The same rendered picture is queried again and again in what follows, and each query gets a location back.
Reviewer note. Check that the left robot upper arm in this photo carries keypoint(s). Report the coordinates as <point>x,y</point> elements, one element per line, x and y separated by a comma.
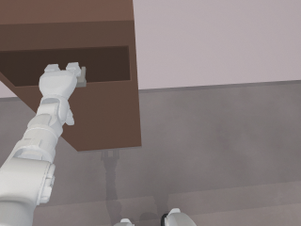
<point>24,184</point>

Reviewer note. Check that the robot left forearm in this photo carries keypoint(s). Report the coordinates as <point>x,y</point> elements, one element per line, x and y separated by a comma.
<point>43,131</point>

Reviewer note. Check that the robot right thigh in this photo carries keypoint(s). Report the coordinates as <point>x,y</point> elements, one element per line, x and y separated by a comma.
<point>179,219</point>

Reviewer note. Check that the handle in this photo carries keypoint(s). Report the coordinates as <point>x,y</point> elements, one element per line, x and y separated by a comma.
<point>81,80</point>

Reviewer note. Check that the left robot shin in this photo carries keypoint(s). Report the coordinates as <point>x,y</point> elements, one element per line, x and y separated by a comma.
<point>125,220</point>

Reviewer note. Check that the drawer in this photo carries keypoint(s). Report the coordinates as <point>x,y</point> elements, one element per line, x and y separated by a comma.
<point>24,68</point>

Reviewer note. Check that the cabinet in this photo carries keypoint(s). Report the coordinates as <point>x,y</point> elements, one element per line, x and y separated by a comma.
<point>106,114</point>

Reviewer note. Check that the left robot hand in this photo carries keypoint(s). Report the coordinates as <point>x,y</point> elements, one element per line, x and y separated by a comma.
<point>60,82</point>

